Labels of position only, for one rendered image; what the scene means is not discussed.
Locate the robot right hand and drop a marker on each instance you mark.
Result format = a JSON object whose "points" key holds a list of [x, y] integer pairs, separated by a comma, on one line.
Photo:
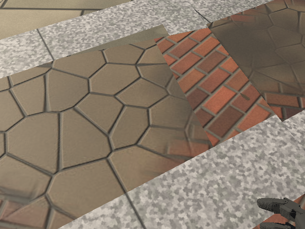
{"points": [[286, 208]]}

